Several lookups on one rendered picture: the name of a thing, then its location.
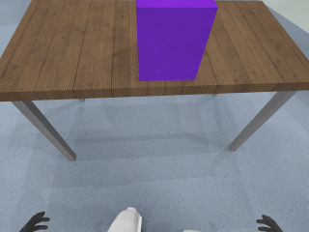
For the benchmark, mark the right robot hand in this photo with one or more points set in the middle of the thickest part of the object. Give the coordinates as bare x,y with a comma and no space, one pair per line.
269,222

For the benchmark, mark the left robot hand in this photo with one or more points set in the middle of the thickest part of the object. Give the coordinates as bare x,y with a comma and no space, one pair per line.
31,226

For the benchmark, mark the carton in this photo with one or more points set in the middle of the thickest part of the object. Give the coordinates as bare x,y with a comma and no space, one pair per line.
171,37

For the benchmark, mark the left robot thigh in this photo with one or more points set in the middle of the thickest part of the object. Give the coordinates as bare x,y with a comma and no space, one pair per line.
127,221

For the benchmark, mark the table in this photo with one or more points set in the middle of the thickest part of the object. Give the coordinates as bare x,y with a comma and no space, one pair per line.
88,49

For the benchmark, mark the robot left shin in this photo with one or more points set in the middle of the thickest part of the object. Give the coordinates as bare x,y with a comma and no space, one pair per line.
131,209

